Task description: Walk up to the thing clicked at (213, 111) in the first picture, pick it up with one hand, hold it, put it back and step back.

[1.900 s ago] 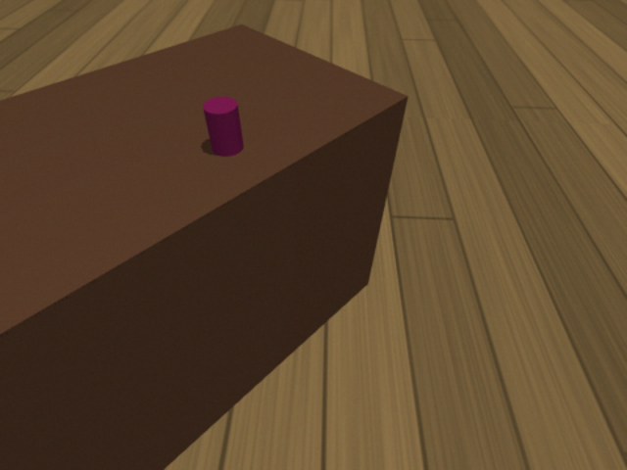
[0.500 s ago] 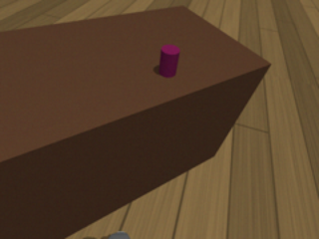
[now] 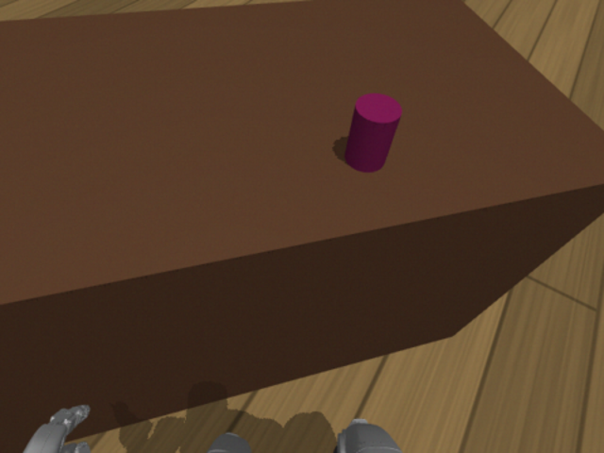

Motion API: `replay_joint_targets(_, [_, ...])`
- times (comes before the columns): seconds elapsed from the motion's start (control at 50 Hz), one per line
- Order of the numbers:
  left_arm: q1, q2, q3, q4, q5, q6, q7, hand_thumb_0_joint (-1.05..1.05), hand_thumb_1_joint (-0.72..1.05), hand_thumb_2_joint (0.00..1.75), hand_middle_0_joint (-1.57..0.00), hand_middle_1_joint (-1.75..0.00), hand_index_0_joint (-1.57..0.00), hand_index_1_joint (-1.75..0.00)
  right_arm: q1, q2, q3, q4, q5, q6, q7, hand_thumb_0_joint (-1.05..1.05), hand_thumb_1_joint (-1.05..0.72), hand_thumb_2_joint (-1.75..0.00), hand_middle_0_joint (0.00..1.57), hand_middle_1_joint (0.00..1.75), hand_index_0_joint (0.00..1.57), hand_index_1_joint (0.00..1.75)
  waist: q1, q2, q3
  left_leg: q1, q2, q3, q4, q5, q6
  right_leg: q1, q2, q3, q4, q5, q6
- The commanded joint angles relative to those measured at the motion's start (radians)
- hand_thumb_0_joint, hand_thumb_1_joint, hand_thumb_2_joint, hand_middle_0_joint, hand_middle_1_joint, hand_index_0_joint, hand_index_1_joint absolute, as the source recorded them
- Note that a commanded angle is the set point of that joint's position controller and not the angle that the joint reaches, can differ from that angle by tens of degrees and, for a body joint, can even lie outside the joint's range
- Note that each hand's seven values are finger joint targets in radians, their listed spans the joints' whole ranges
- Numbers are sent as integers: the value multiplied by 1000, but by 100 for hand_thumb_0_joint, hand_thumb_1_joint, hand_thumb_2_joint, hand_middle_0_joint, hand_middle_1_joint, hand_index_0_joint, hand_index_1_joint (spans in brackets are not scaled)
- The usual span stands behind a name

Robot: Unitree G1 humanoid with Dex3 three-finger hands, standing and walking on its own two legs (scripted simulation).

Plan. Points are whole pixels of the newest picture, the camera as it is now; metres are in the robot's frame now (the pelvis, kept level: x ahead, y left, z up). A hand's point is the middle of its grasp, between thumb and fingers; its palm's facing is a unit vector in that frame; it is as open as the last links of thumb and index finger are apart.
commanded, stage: walk up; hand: right
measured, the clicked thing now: (371, 134) +0.52 -0.08 +0.11
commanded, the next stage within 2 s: none
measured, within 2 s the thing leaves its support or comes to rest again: neither
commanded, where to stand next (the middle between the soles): +0.04 +0.00 m, yaw +16 degrees
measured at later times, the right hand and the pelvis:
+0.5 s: hand (491, 425) +0.18 -0.27 -0.13, palm faces -0.33 +0.86 -0.38, open 7.4 cm; pelvis -0.01 -0.05 +0.01, yaw +14 degrees
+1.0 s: hand out of the picture +0.14 -0.23 -0.12, palm faces -0.35 +0.86 -0.37, open 7.4 cm; pelvis -0.03 -0.02 +0.02, yaw +19 degrees
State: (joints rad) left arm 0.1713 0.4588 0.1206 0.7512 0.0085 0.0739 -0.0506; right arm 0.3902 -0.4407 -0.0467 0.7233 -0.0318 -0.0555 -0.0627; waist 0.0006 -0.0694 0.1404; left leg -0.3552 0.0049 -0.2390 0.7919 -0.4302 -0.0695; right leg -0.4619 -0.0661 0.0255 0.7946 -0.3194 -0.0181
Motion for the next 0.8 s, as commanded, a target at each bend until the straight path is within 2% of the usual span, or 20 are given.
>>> replay_joint_targets(0.0, [160, 270, 72, -68, 23, -62, 31, 0, 90, 90, -20, -30, -20, -30, 58, -96, -36, -104, 36, 14, -31, 0, -90, -90, 20, 30, 20, 30, 73, -243, -296, -324, -134, 130, 388, -188, 93, 493, -324, 391, -334, 450, -100])
replay_joint_targets(0.02, [28, 299, 71, -105, 24, -57, 32, 0, 90, 90, -20, -30, -20, -30, 114, -135, -55, -75, 31, 24, -52, 0, -90, -90, 20, 30, 20, 30, 24, -254, -323, -332, -62, 131, 562, -259, 84, 450, -420, 522, -386, 390, -225])
replay_joint_targets(0.04, [-43, 304, 74, -116, 17, -55, 35, 0, 90, 90, -20, -30, -20, -30, 99, -184, -68, -55, 22, 22, -56, 0, -90, -90, 20, 30, 20, 30, 9, -240, -293, -334, -27, 128, 626, -230, 83, 376, -439, 590, -438, 252, -267])
replay_joint_targets(0.06, [-45, 253, 64, -112, 12, -56, 35, 0, 90, 90, -20, -30, -20, -30, 40, -222, -75, -40, 16, 21, -42, 0, -90, -90, 20, 30, 20, 30, 17, -129, -187, -305, -12, 108, 632, -159, 77, 267, -358, 462, -447, 170, -235])
replay_joint_targets(0.1, [-30, 179, 33, -74, 15, -66, 46, 0, 90, 90, -20, -30, -20, -30, 11, -207, -69, -10, 28, 30, -8, 0, -90, -90, 20, 30, 20, 30, 16, -80, -111, -264, -22, 134, 554, -45, 85, 186, -217, 205, -367, 163, -172])
replay_joint_targets(0.14, [29, 177, 31, -37, 10, -87, 53, 0, 90, 90, -20, -30, -20, -30, 20, -178, -65, 3, 25, 36, 15, 0, -90, -90, 20, 30, 20, 30, 42, -60, -128, -255, -32, 124, 512, 31, 88, 239, -195, 140, -337, 192, -168])
replay_joint_targets(0.2, [107, 193, 28, -35, 7, -115, 60, 0, 90, 90, -20, -30, -20, -30, -47, -159, -57, -13, 19, 42, 34, 0, -90, -90, 20, 30, 20, 30, 62, -61, -166, -313, -32, 114, 397, 36, 69, 417, -258, 151, -326, 419, -195])
replay_joint_targets(0.26, [155, 190, 28, -30, 1, -125, 71, 0, 90, 90, -20, -30, -20, -30, -123, -158, -56, -32, 11, 46, 40, 0, -90, -90, 20, 30, 20, 30, 86, -68, -164, -336, -17, 113, 286, 18, 52, 505, -299, 136, -299, 659, -186])
replay_joint_targets(0.28, [168, 193, 27, -26, 0, -127, 74, 0, 90, 90, -20, -30, -20, -30, -141, -158, -57, -34, 10, 49, 43, 0, -90, -90, 20, 30, 20, 30, 91, -79, -154, -329, -16, 114, 261, 19, 50, 503, -299, 124, -294, 711, -171])
replay_joint_targets(0.32, [156, 215, 31, -35, 5, -129, 78, 0, 90, 90, -20, -30, -20, -30, -165, -156, -61, -42, 5, 57, 49, 0, -90, -90, 20, 30, 20, 30, 81, -82, -135, -261, 9, 138, 213, 18, 51, 418, -329, 106, -301, 727, -191])
replay_joint_targets(0.38, [86, 234, 33, -58, 11, -125, 75, 0, 90, 90, -20, -30, -20, -30, -144, -156, -72, -35, 4, 69, 64, 0, -90, -90, 20, 30, 20, 30, 43, -97, -157, -142, 27, 200, 148, 18, 65, 303, -342, 64, -304, 570, -216])
replay_joint_targets(0.5, [18, 257, 24, -54, 25, -103, 65, 0, 90, 90, -20, -30, -20, -30, -115, -172, -88, -2, 15, 80, 86, 0, -90, -90, 20, 30, 20, 30, 3, -107, -167, 76, -2, 274, -37, 17, 92, 73, -304, 1, -295, -111, -162])
replay_joint_targets(0.54, [55, 191, -2, -40, 22, -91, 64, 0, 90, 90, -20, -30, -20, -30, -58, -198, -102, 28, 8, 62, 76, 0, -90, -90, 20, 30, 20, 30, -25, 24, -193, 246, -3, 176, -191, -13, 130, -62, -247, -66, -84, -225, -85])
replay_joint_targets(0.56, [84, 128, -18, -36, 9, -87, 61, 0, 90, 90, -20, -30, -20, -30, -46, -259, -112, 25, -6, 53, 65, 0, -90, -90, 20, 30, 20, 30, -37, 276, -168, 260, 154, -144, -407, -147, 203, -188, -129, -142, 148, -293, -17])
replay_joint_targets(0.58, [73, 136, -16, -40, 3, -83, 67, 0, 90, 90, -20, -30, -20, -30, -107, -334, -114, -6, -3, 46, 59, 0, -90, -90, 20, 30, 20, 30, -27, 321, -124, 123, 330, -428, -502, -184, 316, -235, -23, -104, 232, -335, 19])
replay_joint_targets(0.6, [13, 210, 4, -14, 8, -86, 79, 0, 90, 90, -20, -30, -20, -30, -132, -340, -114, 8, 4, 47, 58, 0, -90, -90, 20, 30, 20, 30, -50, 273, -70, -58, 355, -454, -532, -222, 367, -120, -48, -14, 271, -354, 8])
replay_joint_targets(0.62, [22, 226, 7, 1, 5, -88, 76, 0, 90, 90, -20, -30, -20, -30, -192, -300, -102, 4, 2, 47, 55, 0, -90, -90, 20, 30, 20, 30, -20, 232, -31, -106, 308, -361, -510, -188, 346, -72, -64, -4, 269, -310, 1])
replay_joint_targets(0.66, [124, 184, 5, 55, -8, -90, 66, 0, 90, 90, -20, -30, -20, -30, -248, -214, -67, -2, 6, 38, 46, 0, -90, -90, 20, 30, 20, 30, 30, 202, -72, 12, 184, -124, -384, 112, 270, -74, -57, -6, 233, -183, -4])
replay_joint_targets(0.7, [142, 160, -4, 78, -5, -87, 63, 0, 90, 90, -20, -30, -20, -30, -218, -211, -61, 19, 16, 24, 48, 0, -90, -90, 20, 30, 20, 30, 26, 221, -124, 50, 172, -100, -365, 197, 252, -18, -43, -22, 163, -138, -1])
replay_joint_targets(0.78, [100, 154, -17, 81, 4, -94, 63, 0, 90, 90, -20, -30, -20, -30, -189, -218, -64, 35, 3, 24, 54, 0, -90, -90, 20, 30, 20, 30, -6, 250, -132, 77, 182, -107, -389, 109, 265, 27, -13, -33, 28, -190, 5])
